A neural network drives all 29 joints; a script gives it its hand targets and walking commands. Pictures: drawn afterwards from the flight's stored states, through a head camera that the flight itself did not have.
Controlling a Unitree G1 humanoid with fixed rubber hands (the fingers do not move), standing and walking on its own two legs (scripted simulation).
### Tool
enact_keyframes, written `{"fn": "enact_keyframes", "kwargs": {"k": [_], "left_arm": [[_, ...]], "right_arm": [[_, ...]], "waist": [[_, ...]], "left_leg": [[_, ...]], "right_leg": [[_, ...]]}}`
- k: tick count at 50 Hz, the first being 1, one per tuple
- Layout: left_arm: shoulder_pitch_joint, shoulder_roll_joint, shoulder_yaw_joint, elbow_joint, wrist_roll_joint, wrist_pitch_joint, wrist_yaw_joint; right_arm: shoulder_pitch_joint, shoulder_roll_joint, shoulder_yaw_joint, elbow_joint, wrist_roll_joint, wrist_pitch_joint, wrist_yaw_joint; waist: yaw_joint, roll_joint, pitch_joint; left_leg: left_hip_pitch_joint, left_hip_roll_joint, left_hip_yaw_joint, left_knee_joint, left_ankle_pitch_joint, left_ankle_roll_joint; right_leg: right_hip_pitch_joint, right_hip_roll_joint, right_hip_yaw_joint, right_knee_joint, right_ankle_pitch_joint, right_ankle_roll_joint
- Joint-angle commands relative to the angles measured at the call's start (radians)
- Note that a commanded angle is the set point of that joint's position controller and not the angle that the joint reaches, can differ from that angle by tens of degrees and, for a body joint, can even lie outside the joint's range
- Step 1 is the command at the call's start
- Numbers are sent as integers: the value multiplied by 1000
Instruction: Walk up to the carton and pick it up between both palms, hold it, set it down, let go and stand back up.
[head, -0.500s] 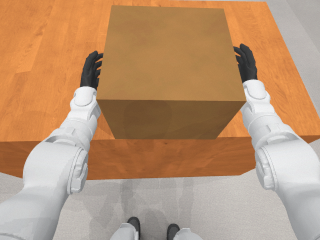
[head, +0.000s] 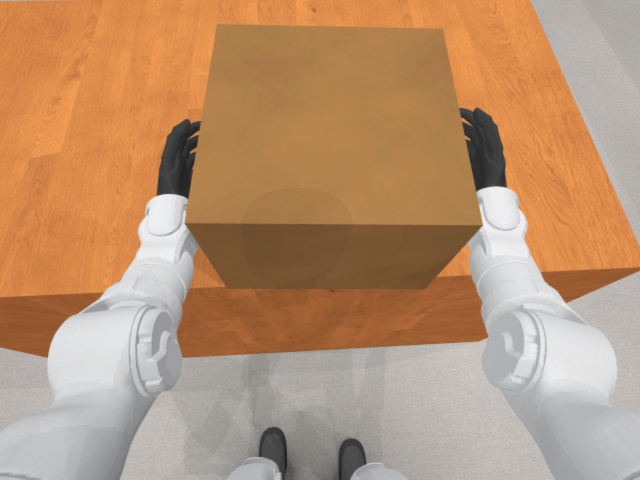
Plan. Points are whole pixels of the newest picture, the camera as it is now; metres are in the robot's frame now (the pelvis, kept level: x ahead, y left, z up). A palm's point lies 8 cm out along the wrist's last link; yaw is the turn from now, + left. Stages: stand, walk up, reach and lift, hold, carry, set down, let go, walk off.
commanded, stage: reach and lift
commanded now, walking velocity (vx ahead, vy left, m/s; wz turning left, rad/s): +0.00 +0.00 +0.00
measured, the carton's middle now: (328, 166) +0.50 -0.01 +0.00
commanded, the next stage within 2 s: none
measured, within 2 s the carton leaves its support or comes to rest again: leaves its support in 1.56 s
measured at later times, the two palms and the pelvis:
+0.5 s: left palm (177, 188) +0.45 +0.18 +0.02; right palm (484, 176) +0.46 -0.20 +0.04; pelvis +0.01 +0.00 +0.00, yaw -1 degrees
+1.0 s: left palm (174, 195) +0.44 +0.18 +0.03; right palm (487, 185) +0.44 -0.20 +0.05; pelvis -0.01 +0.01 +0.00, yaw -1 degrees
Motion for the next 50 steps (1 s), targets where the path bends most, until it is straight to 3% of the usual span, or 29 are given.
{"fn": "enact_keyframes", "kwargs": {"k": [1,3,18,25,30,38,50], "left_arm": [[-450,-429,-138,-69,102,-19,-121],[-429,-430,-128,-61,107,-20,-121],[-398,-486,-197,-92,88,-51,-107],[-428,-513,-209,-99,85,-114,-116],[-437,-526,-224,-88,90,-160,-122],[-466,-526,-231,-59,94,-194,-117],[-467,-523,-300,-63,38,-187,-115]], "right_arm": [[-335,481,194,32,-162,-21,154],[-321,486,188,43,-178,-23,155],[-322,496,218,69,-172,-80,154],[-358,523,253,55,-184,-162,138],[-370,527,263,85,-199,-229,131],[-402,496,245,151,-220,-283,127],[-420,478,310,178,-160,-285,123]], "waist": [[21,-43,-653],[20,-62,-632],[23,-26,-663],[20,-51,-748],[13,-56,-769],[24,-48,-761],[32,-41,-806]], "left_leg": [[432,23,53,6,269,-9],[436,22,57,1,283,-5],[501,31,57,32,413,-25],[404,18,63,28,417,-21],[371,13,63,18,404,-21],[377,14,68,4,325,-23],[372,5,64,13,301,-25]], "right_leg": [[353,-64,-66,10,531,79],[363,-64,-67,6,551,84],[316,-53,-77,1,588,73],[431,-66,-63,37,746,84],[454,-67,-64,43,781,89],[365,-53,-74,9,610,77],[324,-33,-70,7,560,73]]}}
